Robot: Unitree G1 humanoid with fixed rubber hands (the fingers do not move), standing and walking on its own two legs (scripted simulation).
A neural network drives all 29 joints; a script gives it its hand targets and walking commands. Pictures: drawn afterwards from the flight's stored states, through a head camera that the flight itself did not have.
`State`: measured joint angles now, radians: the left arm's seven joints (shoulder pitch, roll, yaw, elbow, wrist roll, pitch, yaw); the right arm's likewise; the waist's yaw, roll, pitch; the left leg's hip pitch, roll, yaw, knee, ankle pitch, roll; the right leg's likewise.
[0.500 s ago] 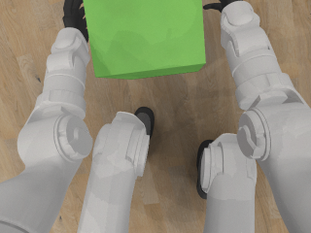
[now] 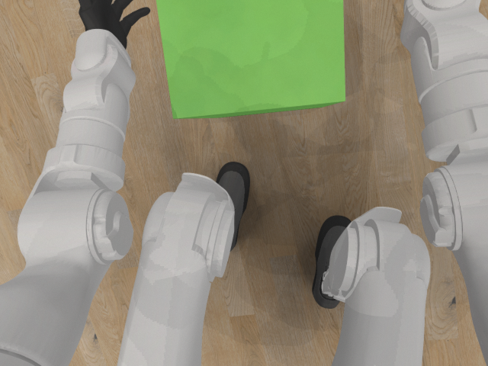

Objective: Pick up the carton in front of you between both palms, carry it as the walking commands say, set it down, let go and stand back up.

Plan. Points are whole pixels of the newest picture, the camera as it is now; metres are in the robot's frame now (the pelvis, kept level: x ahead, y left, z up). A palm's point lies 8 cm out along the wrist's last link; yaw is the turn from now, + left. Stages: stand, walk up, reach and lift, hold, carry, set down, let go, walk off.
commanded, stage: set down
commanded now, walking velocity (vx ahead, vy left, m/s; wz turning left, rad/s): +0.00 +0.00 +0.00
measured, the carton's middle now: (258, 45) +0.51 +0.10 -0.26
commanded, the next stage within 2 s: let go in 0.86 s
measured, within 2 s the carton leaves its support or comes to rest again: neither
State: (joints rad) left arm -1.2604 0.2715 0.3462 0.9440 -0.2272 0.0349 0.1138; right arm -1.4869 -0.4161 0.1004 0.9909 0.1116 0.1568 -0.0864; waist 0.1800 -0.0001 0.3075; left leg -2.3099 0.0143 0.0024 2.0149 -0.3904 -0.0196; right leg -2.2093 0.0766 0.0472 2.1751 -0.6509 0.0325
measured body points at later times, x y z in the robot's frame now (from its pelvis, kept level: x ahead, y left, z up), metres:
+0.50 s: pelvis +0.02 +0.00 +0.12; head +0.35 +0.01 +0.42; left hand +0.48 +0.29 +0.00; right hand +0.61 -0.08 +0.00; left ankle +0.16 +0.12 -0.35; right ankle +0.09 -0.12 -0.35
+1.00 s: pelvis +0.05 +0.01 +0.25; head +0.34 +0.02 +0.59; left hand +0.47 +0.29 +0.15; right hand +0.60 -0.09 +0.15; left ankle +0.16 +0.12 -0.35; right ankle +0.09 -0.12 -0.35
